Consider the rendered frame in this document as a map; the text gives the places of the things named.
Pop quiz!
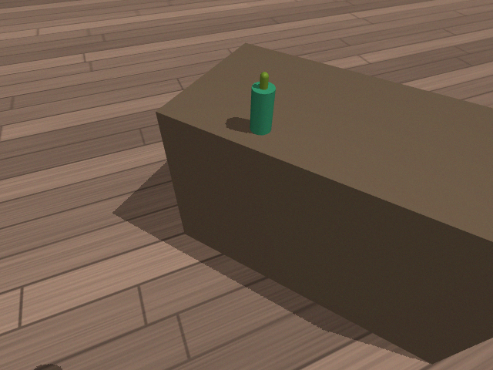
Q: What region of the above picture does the bottle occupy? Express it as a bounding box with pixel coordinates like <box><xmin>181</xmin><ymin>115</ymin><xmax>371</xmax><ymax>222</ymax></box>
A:
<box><xmin>250</xmin><ymin>72</ymin><xmax>276</xmax><ymax>135</ymax></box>

